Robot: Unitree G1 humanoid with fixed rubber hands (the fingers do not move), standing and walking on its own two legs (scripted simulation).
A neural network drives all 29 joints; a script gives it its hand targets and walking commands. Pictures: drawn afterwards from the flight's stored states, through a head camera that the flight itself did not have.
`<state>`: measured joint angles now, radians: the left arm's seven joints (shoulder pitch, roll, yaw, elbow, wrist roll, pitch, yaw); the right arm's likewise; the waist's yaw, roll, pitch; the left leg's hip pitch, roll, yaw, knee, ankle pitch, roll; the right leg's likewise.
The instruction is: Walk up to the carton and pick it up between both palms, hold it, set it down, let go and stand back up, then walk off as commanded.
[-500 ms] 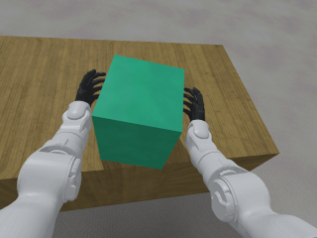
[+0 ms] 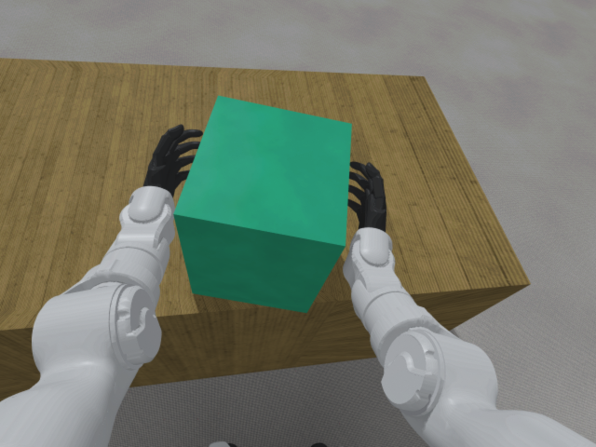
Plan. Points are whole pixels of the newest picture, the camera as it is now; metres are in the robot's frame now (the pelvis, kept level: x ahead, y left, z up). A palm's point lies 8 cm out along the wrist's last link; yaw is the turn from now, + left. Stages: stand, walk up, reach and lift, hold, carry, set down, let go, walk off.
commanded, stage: reach and lift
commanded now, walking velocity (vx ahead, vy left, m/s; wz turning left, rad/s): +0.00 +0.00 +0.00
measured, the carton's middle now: (266, 214) +0.46 +0.01 -0.02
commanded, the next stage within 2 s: none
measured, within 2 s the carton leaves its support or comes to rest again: leaves its support in 0.68 s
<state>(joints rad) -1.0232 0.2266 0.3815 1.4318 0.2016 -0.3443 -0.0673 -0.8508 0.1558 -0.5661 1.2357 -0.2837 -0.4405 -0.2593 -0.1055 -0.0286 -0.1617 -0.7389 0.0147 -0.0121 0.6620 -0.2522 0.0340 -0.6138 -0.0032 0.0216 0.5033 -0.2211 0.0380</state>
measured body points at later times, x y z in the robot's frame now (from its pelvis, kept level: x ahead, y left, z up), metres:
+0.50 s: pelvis +0.00 +0.00 +0.00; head +0.08 +0.05 +0.44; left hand +0.47 +0.15 +0.05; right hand +0.40 -0.14 +0.04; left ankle +0.02 +0.08 -0.72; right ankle +0.00 -0.18 -0.72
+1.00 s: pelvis -0.01 -0.01 +0.01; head +0.06 +0.03 +0.45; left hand +0.45 +0.14 +0.07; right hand +0.39 -0.14 +0.05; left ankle +0.02 +0.08 -0.72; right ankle +0.00 -0.18 -0.72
